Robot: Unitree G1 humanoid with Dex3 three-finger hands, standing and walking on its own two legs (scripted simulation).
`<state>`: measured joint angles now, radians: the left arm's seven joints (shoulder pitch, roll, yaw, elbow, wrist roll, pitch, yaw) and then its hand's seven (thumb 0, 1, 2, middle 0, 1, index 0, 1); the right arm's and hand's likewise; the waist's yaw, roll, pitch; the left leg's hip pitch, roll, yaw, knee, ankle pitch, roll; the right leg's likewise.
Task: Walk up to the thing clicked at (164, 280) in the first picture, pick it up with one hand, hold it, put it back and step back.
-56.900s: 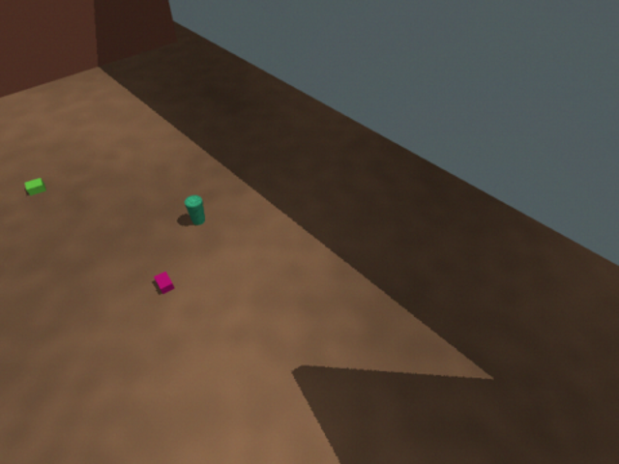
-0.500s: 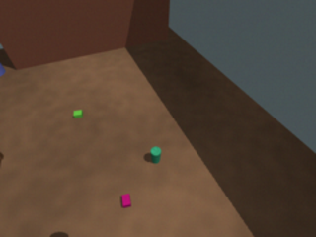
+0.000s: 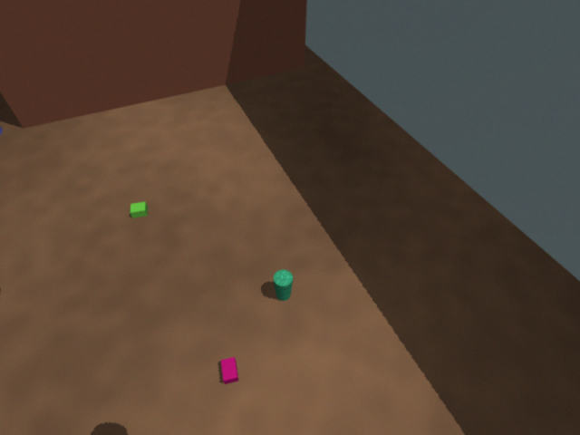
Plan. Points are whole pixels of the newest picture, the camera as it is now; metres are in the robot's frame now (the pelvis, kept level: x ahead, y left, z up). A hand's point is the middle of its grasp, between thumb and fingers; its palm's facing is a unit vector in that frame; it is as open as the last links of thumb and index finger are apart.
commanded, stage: stand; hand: left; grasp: from above
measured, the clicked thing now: (229, 370) +0.46 +0.21 -0.76
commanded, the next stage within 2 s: step back in 0.84 s
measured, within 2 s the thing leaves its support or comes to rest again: neither
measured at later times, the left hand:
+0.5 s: hand out of the picture +0.08 +0.25 -0.16, palm faces +0.01 -0.94 -0.34, open 7.4 cm
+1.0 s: hand out of the picture +0.08 +0.27 -0.16, palm faces +0.00 -0.93 -0.37, open 7.4 cm
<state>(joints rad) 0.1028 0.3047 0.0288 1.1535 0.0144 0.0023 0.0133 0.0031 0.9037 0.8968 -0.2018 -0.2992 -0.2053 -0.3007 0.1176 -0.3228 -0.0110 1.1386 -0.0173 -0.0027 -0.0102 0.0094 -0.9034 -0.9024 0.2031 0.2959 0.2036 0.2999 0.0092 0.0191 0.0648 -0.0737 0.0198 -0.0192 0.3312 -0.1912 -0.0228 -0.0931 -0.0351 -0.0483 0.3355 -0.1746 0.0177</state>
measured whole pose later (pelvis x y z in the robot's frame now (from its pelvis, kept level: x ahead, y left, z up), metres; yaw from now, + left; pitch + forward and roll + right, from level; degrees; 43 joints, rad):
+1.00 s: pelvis -0.02 +0.01 -0.01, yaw +0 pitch -2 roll +0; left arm 0.07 0.35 0.05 1.03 0.00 0.03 0.01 0.00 0.90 0.90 -0.20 -0.30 -0.21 -0.30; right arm 0.08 -0.39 -0.05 1.03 0.01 0.04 0.01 0.01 -0.90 -0.90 0.20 0.30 0.20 0.30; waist -0.01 0.01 0.15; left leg -0.29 -0.01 -0.03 0.69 -0.34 0.02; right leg -0.23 -0.05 -0.05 0.49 -0.21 0.01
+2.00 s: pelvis -0.26 +0.06 -0.02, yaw -1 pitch -3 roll -1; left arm 0.12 0.40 0.08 0.81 0.00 0.08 0.02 0.00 0.90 0.90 -0.20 -0.30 -0.21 -0.30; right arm 0.18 -0.36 -0.03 0.88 -0.03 0.02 0.00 0.01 -0.90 -0.90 0.21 0.30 0.21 0.30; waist -0.01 -0.04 0.18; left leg -0.27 -0.02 -0.02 0.62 -0.30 0.03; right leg -0.49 0.10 0.14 1.11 -0.51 -0.02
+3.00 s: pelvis -0.62 +0.00 -0.03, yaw -4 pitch -3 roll -1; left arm 0.20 0.37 0.06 0.92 0.04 0.03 0.00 0.00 0.90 0.90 -0.20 -0.30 -0.21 -0.30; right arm 0.09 -0.41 -0.05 0.85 -0.02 0.06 -0.01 0.01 -0.90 -0.90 0.21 0.30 0.21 0.30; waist 0.02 0.05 0.13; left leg -0.48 0.03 -0.09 0.78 -0.37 0.00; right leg -0.22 0.04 0.02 0.67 -0.40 -0.01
